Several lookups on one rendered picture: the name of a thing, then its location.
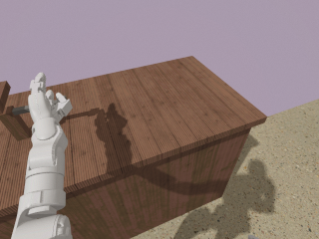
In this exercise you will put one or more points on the counter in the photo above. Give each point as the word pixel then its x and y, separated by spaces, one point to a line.
pixel 145 145

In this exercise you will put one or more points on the left robot forearm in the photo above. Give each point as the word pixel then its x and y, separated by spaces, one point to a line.
pixel 44 191

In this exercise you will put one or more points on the tap lever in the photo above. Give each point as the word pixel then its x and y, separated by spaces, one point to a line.
pixel 25 109

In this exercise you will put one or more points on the robot left hand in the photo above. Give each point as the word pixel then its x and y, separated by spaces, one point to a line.
pixel 41 104

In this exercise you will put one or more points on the left robot upper arm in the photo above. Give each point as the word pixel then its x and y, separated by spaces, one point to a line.
pixel 51 227

